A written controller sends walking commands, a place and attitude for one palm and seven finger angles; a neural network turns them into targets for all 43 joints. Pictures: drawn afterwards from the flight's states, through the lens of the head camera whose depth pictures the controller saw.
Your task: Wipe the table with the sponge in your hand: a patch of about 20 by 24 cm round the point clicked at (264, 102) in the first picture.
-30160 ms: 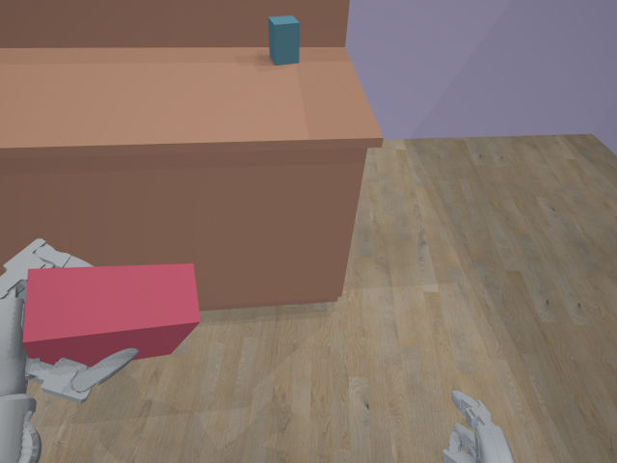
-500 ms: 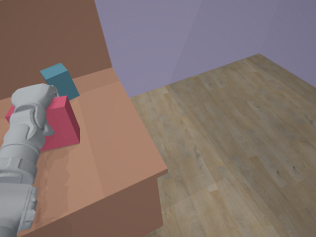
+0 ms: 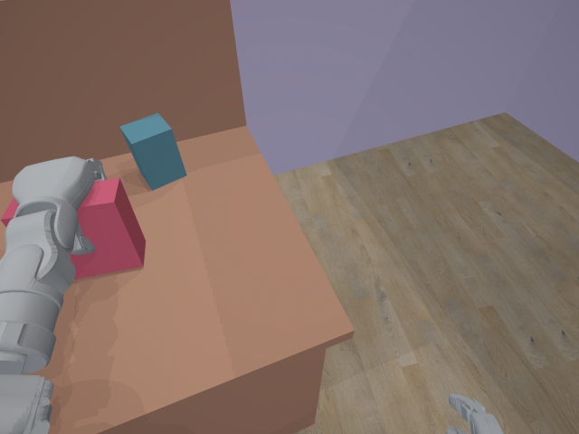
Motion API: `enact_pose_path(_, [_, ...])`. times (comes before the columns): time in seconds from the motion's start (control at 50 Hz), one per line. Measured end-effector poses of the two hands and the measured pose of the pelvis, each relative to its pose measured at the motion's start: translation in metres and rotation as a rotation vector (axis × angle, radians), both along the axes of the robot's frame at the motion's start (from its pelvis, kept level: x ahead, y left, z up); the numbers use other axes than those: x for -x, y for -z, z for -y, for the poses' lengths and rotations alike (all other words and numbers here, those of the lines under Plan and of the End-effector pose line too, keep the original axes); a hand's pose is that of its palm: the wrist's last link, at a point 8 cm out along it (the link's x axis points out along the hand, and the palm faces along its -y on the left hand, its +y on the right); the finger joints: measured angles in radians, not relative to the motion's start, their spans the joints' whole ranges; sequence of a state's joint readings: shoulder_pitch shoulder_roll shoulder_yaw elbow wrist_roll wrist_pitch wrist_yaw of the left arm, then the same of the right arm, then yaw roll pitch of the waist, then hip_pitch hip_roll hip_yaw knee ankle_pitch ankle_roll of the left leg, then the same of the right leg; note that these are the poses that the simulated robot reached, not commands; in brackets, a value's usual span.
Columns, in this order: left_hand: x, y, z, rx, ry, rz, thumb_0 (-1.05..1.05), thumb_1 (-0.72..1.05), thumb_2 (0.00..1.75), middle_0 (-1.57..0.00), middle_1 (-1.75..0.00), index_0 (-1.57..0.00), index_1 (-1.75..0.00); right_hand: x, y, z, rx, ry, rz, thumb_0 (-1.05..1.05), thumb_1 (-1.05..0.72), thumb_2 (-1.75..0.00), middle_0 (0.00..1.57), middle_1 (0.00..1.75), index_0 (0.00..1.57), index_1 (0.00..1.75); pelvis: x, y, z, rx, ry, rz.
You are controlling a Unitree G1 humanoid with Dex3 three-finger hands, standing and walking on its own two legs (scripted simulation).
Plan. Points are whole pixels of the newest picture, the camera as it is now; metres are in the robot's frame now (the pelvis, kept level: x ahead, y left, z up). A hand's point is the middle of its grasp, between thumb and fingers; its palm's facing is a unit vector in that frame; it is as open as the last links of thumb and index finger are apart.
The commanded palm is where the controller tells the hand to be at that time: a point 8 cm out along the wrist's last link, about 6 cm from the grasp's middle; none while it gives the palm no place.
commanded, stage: wipe back along the first lane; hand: left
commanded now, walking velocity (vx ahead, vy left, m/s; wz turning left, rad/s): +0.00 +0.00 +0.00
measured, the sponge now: (89, 242) +0.36 +0.34 +0.06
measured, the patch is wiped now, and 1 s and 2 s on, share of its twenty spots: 0.95 0.95 0.95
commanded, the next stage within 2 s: lift the sponge slowly off the table in 1.70 s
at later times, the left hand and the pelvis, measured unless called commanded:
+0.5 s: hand (63, 243) +0.32 +0.33 +0.11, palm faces +0.01 -0.05 -1.00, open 10.2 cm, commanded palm +0.28 +0.31 +0.15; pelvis -0.01 +0.01 +0.00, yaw +1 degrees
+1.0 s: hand (64, 269) +0.28 +0.31 +0.11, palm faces +0.03 -0.05 -1.00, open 10.2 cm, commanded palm +0.24 +0.30 +0.15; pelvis -0.01 -0.02 +0.00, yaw +0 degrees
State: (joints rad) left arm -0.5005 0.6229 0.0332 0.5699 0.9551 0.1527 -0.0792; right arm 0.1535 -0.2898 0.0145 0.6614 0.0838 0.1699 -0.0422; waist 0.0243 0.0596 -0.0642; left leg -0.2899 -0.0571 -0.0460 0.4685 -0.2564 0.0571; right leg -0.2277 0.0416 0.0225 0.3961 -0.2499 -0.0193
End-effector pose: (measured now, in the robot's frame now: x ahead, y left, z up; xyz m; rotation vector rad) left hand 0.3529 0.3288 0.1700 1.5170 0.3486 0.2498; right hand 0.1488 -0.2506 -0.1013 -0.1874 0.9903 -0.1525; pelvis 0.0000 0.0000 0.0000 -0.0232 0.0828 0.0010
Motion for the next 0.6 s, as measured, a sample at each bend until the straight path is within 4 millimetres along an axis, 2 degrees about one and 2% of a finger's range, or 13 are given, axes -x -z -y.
enact_pose_path(0.14, [0.011, 0.001, -0.007, 0.004, 0.000, 0.032, 0.01, -0.55, 1.10, -0.68, -1.34, -0.74, -1.35, -0.011, 0.001, -0.020, -0.031, -0.035, 0.010, 0.01, -0.91, -0.90, 0.20, 0.29, 0.20, 0.30, -0.001, -0.001, -0.010, 0.002, -0.001, -0.003])
enact_pose_path(0.32, [0.039, 0.003, -0.006, 0.007, -0.034, 0.061, 0.00, -0.53, 1.10, -0.67, -1.36, -0.72, -1.36, -0.015, 0.002, -0.035, -0.060, -0.082, 0.016, 0.01, -0.91, -0.90, 0.20, 0.29, 0.20, 0.30, 0.004, -0.001, -0.013, 0.003, -0.015, 0.013])
enact_pose_path(0.44, [0.050, 0.005, 0.001, 0.003, -0.047, 0.061, -0.01, -0.52, 1.10, -0.65, -1.37, -0.71, -1.38, -0.018, -0.002, -0.036, -0.056, -0.099, 0.041, 0.01, -0.91, -0.90, 0.20, 0.29, 0.20, 0.30, 0.009, -0.001, -0.009, 0.001, -0.020, 0.033])
enact_pose_path(0.6, [0.064, 0.005, 0.012, 0.005, -0.042, 0.065, -0.01, -0.52, 1.09, -0.65, -1.38, -0.70, -1.39, -0.021, -0.008, -0.026, -0.059, -0.097, 0.089, 0.01, -0.91, -0.90, 0.20, 0.29, 0.20, 0.30, 0.011, -0.001, -0.001, -0.003, -0.013, 0.053])
